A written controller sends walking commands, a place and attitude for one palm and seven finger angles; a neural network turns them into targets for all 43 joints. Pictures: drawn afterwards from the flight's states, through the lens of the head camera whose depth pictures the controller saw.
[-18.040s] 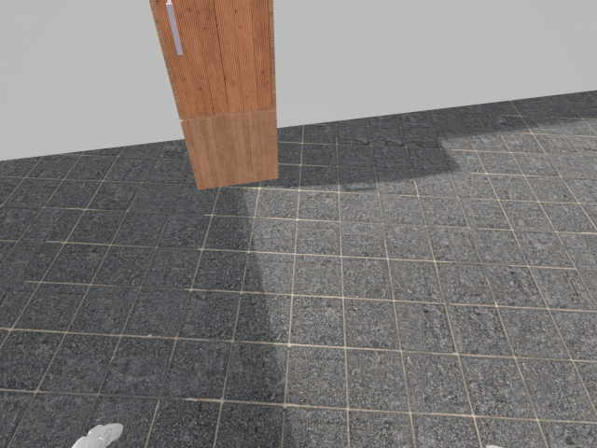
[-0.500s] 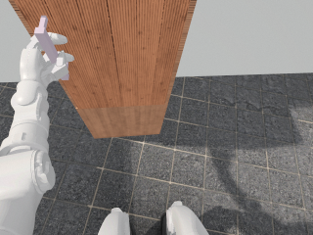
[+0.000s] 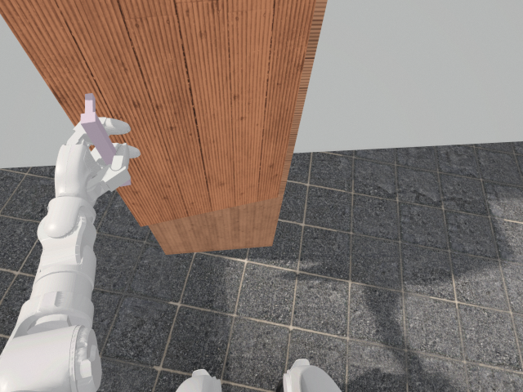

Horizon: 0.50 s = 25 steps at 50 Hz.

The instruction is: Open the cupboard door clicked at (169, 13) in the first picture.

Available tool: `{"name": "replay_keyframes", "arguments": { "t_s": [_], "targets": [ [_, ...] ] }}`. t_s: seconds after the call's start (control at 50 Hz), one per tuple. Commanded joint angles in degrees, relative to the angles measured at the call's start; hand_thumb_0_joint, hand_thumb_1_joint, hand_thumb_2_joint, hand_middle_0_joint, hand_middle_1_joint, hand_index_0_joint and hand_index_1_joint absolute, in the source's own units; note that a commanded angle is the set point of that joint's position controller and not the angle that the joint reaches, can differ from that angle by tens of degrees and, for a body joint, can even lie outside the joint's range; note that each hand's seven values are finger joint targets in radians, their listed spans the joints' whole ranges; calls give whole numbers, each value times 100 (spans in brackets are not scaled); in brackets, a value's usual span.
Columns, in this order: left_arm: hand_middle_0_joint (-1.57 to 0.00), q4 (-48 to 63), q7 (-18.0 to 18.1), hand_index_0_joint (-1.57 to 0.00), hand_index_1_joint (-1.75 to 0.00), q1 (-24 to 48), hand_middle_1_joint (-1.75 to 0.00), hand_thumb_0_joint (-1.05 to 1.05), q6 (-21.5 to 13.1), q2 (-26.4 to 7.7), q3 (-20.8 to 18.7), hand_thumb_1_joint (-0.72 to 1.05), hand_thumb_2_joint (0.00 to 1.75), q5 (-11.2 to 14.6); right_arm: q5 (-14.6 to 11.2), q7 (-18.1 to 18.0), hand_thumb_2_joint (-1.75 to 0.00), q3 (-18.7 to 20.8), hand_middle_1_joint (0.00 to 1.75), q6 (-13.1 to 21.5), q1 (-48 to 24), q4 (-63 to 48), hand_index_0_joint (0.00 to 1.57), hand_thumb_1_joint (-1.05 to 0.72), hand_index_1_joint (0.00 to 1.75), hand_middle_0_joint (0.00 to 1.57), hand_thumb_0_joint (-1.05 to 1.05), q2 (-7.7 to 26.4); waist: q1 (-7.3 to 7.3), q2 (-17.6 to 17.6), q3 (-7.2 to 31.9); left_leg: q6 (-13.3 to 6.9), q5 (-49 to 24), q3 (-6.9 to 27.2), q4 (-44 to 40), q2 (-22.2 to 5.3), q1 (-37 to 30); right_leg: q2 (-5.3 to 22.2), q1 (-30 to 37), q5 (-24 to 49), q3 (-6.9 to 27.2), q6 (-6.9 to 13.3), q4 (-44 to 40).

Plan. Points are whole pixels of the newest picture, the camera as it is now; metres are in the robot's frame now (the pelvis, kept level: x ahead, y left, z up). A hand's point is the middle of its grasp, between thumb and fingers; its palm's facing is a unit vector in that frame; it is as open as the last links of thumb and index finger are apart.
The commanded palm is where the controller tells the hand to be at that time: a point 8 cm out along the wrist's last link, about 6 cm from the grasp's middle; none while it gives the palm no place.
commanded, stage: pull the door open along its arc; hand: left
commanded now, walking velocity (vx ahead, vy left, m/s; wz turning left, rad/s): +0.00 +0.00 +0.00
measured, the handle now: (108, 144) +0.49 +0.22 +0.06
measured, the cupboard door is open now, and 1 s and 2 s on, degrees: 9 47 48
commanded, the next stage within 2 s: open thumb and fingers to let go in 0.54 s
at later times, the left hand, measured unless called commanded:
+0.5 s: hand (201, 259) +0.29 +0.07 +0.06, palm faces +0.39 -0.92 +0.01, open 5.9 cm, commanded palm +0.22 +0.13 +0.05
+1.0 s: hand (220, 267) +0.28 +0.05 +0.06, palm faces +0.43 -0.90 -0.04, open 9.2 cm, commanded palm +0.23 +0.09 +0.05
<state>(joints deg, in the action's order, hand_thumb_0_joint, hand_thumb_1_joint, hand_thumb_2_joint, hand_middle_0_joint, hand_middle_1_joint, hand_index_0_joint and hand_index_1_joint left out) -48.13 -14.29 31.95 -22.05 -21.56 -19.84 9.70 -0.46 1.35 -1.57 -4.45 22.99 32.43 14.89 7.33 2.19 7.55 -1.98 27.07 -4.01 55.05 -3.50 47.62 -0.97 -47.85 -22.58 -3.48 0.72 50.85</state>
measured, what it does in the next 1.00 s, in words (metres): shifts its weight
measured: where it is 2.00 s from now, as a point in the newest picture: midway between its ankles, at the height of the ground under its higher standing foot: outside the picture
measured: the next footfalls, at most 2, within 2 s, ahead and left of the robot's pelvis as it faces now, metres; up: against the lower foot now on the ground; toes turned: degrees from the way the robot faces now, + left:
none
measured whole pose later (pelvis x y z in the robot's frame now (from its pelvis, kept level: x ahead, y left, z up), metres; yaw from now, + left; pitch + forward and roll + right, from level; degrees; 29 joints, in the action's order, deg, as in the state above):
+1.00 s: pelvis +0.01 -0.06 +0.00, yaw +5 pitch +12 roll +2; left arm -5.8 28.5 -9.7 -16.1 5.3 10.0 -4.0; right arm 4.1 -0.6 0.3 0.9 12.3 33.5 11.7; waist 0.0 2.5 7.3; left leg 2.6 25.5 1.3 51.2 -1.5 37.2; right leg 0.3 -38.5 -26.8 -7.4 5.4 53.2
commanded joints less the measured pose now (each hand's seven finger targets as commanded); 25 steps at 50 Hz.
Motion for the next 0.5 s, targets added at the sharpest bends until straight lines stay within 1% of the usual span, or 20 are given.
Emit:
{"name": "replay_keyframes", "arguments": {
  "t_s": [0.0,0.04,0.06,0.08,0.1,0.12,0.14,0.16,0.18,0.2,0.22,0.24,0.26,0.28,0.32,0.34,0.36,0.4,0.44,0.48],
  "targets": [
    [-40,2081,94,-40,-135,87,-135,0,-381,-531,253,90,90,260,-69,30,-90,421,30,252,206,-679,20,-90,30,20,0,824,-435,134,2301,59,-3189,347,-724,197,-1619,-168,1902,2688,73,44,-357],
    [-40,2632,189,-40,-135,-476,-135,0,-383,-165,567,90,90,294,-96,55,-90,430,30,327,33,-794,20,-90,30,20,0,790,-481,205,2127,75,-3192,349,-790,199,-1734,-157,1898,2581,40,65,-375],
    [-40,3132,1009,-40,-135,-488,-135,0,-367,28,-76,90,90,623,-49,69,-90,457,30,394,-160,-768,20,-90,30,20,0,615,-872,143,2061,181,-3210,349,-874,198,-1620,-150,1885,2415,-69,27,-414],
    [-40,3163,1430,-40,-135,-906,-135,0,-283,601,509,90,90,447,-27,125,-90,437,30,457,-235,-753,20,-90,30,20,0,598,-710,296,1843,219,-3083,343,-895,204,-1734,-154,1759,2235,-96,15,-425],
    [-40,3324,1701,-40,-135,-1206,-135,0,-251,852,673,90,90,377,-25,166,-90,431,30,500,-317,-765,20,-90,30,20,0,580,-688,151,1596,253,-2926,390,-931,180,-1703,-136,1613,2024,-161,23,-455],
    [-40,3468,1957,-40,-135,-1275,-135,0,-233,1008,823,90,90,262,19,187,-90,436,30,529,-384,-749,20,-90,30,20,0,591,-647,13,1550,254,-2712,388,-926,189,-1669,-122,1590,1915,-173,28,-437],
    [-40,3661,2267,-40,-135,-1368,-135,0,-259,934,783,90,90,110,65,181,-90,443,30,545,-423,-756,20,-90,30,20,0,598,-666,-331,1552,224,-2565,404,-928,192,-1574,-119,1704,1872,-163,42,-424],
    [-40,3918,2560,-40,-135,-1395,-135,0,-291,1024,842,90,90,-54,111,180,-90,449,30,568,-518,-769,20,-90,30,20,0,545,-715,-176,1678,228,-2499,364,-921,229,-1563,-71,1825,1953,-103,50,-374],
    [-40,4024,2831,-40,-135,-1707,-135,0,-297,1211,953,90,90,-215,154,190,-90,436,30,580,-571,-776,20,-90,30,20,0,469,-785,-204,1715,243,-2546,368,-933,230,-1589,-49,1915,1992,-107,70,-322],
    [-40,4166,3061,-40,-135,-1964,-135,0,-281,1503,1223,90,90,-375,184,215,-90,414,30,590,-688,-827,20,-90,30,20,0,418,-822,-101,1621,249,-2503,350,-944,237,-1596,-23,1886,1951,-103,80,-318],
    [-40,4392,3298,-40,-135,-1987,-135,0,-265,1629,1386,90,90,-535,229,229,-90,406,30,599,-785,-845,20,-90,30,20,0,385,-819,-37,1645,243,-2397,328,-933,252,-1598,5,1887,1916,-86,86,-325],
    [-40,4468,3535,-40,-135,-2169,-135,0,-237,1584,1363,90,90,-691,263,216,-90,401,30,583,-812,-868,20,-90,30,20,0,384,-868,-305,1606,226,-2266,370,-952,261,-1512,3,1985,1829,-76,105,-346],
    [-40,4565,3753,-40,-135,-2302,-135,0,-201,1739,1511,90,90,-833,288,207,-90,396,30,563,-945,-889,20,-90,30,20,0,326,-878,-261,1569,205,-2114,325,-956,289,-1476,33,2027,1817,-24,100,-387],
    [-40,4578,3973,-40,-135,-2495,-135,0,-141,1755,1551,90,90,-1007,312,193,-90,377,30,535,-995,-901,20,-90,30,20,0,301,-912,-428,1509,200,-1983,351,-987,298,-1403,49,2089,1735,-19,108,-392],
    [-40,4813,4359,-40,-135,-2738,-135,0,11,2013,1834,90,90,-1263,347,168,-90,349,30,495,-1189,-974,20,-90,30,20,0,225,-936,-447,1439,178,-1767,334,-1004,341,-1354,81,2167,1597,32,106,-477],
    [-40,4875,4489,-40,-135,-2972,-135,0,88,2020,1893,90,90,-1378,354,142,-90,343,30,470,-1232,-981,20,-90,30,20,0,204,-962,-510,1458,175,-1731,346,-1011,349,-1371,69,2257,1567,72,119,-527],
    [-40,4978,4543,-40,-135,-3221,-135,0,172,2248,2109,90,90,-1385,357,124,-90,324,30,459,-1319,-1012,20,-90,30,20,0,152,-950,-477,1407,174,-1669,317,-1023,355,-1416,80,2290,1578,78,111,-572],
    [-40,5287,4563,-40,-135,-3541,-135,0,276,2393,2320,90,90,-1383,364,74,-90,300,30,446,-1407,-1041,20,-90,30,20,0,108,-939,-523,1405,173,-1664,291,-1023,384,-1482,101,2468,1718,126,105,-667],
    [-40,5513,4505,-40,-135,-4271,-135,0,374,2496,2480,90,90,-1371,367,26,-90,277,30,435,-1483,-1087,20,-90,30,20,0,57,-953,-715,1341,165,-1756,297,-1042,383,-1530,106,2678,1978,176,102,-767],
    [-40,5794,4505,-40,-135,-4149,-135,0,418,2558,2652,90,90,-1392,392,-22,-90,239,30,443,-1561,-1091,20,-90,30,20,0,19,-870,-634,1216,165,-1721,294,-1007,403,-1501,162,2680,2147,254,71,-799]
  ]
}}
